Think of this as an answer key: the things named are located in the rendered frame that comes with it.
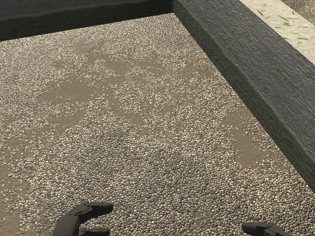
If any left robot hand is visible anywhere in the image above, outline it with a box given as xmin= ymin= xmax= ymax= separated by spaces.
xmin=51 ymin=201 xmax=113 ymax=236

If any right robot hand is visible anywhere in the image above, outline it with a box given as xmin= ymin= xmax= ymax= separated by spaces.
xmin=241 ymin=222 xmax=291 ymax=236

